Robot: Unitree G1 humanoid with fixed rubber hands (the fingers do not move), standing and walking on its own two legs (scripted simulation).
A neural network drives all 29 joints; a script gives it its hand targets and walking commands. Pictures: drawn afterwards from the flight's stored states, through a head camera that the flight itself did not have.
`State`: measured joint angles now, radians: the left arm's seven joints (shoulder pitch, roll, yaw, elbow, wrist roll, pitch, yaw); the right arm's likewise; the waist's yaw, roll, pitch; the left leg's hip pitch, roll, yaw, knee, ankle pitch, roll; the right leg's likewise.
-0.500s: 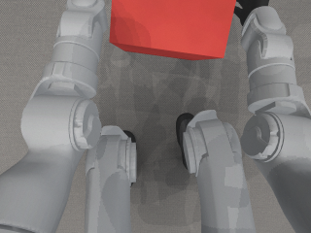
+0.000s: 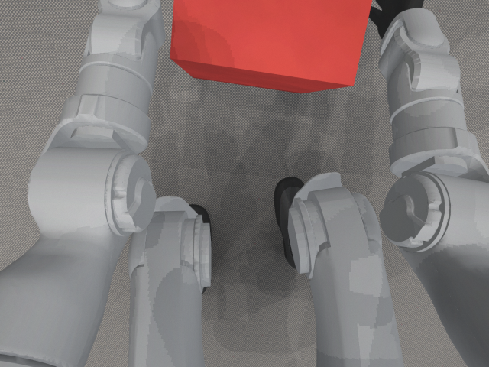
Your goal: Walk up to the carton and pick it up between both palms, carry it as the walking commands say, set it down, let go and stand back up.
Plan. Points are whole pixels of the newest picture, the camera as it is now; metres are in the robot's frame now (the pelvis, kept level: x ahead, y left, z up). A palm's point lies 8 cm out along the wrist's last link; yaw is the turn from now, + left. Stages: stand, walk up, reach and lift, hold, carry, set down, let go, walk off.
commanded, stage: set down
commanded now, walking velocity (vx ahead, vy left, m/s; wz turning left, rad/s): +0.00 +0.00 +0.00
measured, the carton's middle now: (264, 2) +0.55 -0.08 -0.26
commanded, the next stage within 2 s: let go in 1.78 s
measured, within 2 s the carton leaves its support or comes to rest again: neither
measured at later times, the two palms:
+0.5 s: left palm out of the picture +0.57 +0.10 -0.17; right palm (434, 8) +0.50 -0.27 -0.17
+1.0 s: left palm out of the picture +0.59 +0.08 -0.05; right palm out of the picture +0.50 -0.29 -0.06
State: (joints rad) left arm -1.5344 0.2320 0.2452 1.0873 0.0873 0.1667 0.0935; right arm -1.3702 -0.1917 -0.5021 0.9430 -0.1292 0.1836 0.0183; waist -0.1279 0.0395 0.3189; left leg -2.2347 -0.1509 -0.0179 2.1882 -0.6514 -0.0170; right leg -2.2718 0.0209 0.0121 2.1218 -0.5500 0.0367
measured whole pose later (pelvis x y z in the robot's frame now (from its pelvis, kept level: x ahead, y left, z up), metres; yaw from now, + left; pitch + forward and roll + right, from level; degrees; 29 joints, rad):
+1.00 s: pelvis -0.01 -0.01 +0.06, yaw -1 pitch +37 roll +2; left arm -1.51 0.42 0.10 1.01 -0.14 0.27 0.09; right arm -1.36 -0.34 -0.24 0.87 0.18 0.25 -0.11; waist -0.13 0.01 0.31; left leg -1.99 -0.06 0.01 1.97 -0.62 -0.02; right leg -2.08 0.05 0.02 1.92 -0.48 0.00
